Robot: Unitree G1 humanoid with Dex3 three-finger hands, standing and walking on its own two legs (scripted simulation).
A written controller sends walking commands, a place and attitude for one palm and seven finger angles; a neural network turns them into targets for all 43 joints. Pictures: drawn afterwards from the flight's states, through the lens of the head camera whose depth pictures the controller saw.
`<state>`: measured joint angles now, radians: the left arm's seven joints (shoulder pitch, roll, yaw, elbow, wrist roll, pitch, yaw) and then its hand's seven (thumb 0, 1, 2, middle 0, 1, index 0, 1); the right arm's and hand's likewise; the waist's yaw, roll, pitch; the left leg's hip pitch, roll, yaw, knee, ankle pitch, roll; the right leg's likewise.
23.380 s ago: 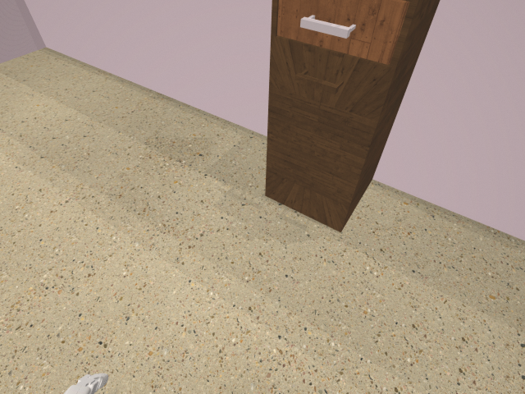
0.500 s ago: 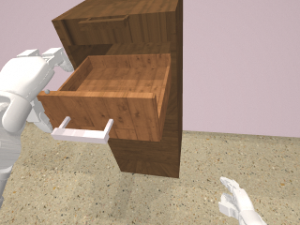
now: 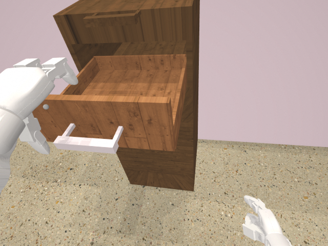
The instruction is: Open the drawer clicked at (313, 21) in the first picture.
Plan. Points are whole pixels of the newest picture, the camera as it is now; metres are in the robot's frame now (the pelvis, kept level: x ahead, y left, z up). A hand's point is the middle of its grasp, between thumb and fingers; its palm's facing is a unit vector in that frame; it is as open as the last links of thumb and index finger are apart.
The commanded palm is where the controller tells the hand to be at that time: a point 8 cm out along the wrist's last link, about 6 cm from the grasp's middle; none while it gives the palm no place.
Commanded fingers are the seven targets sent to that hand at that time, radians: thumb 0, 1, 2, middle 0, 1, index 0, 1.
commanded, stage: draw the hand back to the body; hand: left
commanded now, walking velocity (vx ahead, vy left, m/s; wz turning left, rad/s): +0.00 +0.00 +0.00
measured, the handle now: (90, 136) +0.31 +0.23 +0.14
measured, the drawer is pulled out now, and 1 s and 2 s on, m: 0.30 0.30 0.30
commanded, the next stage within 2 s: step back with the hand held close in 1.36 s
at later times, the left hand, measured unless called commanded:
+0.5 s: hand (56, 115) +0.23 +0.19 +0.29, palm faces +0.33 -0.69 -0.64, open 13.6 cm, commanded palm +0.18 +0.27 +0.33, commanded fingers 0.00 -0.22 0.42 -0.28 -1.02 -0.28 -1.02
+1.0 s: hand (25, 88) +0.22 +0.21 +0.34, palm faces +0.56 -0.76 -0.34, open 10.1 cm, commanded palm +0.19 +0.27 +0.33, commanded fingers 0.00 0.65 0.80 -0.22 -0.46 -0.22 -0.46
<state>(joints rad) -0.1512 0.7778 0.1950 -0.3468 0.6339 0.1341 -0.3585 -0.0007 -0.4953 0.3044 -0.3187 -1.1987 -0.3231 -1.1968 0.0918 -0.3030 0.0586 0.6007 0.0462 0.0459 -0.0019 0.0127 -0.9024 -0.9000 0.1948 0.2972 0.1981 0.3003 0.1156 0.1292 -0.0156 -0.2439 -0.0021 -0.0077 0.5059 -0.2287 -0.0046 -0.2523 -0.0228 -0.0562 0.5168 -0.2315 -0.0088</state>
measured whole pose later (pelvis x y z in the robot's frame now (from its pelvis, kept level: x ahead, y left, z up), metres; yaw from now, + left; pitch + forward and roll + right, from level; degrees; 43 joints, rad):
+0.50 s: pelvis +0.00 +0.00 +0.00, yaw +0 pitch -4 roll -1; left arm 0.09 0.56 0.35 -0.61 0.03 -0.08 -0.10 -0.01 -0.45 0.32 -0.32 -1.17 -0.33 -1.17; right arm 0.08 -0.21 0.10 0.60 0.02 -0.09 -0.06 0.01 -0.90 -0.90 0.20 0.30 0.20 0.30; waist 0.08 0.08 0.04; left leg -0.19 0.01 -0.01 0.49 -0.23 -0.01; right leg -0.18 0.00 -0.06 0.45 -0.21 -0.01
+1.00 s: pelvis +0.05 +0.00 +0.01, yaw -2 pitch -4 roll -1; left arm 0.19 0.47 0.55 -0.69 -0.09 -0.22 0.09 0.00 0.30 0.65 -0.26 -0.67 -0.26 -0.67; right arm 0.16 -0.22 0.00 0.68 0.01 -0.14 -0.06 0.01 -0.90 -0.90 0.20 0.30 0.20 0.30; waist 0.07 0.07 0.00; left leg -0.09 0.04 0.01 0.44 -0.28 -0.02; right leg -0.08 0.02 -0.04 0.39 -0.24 -0.02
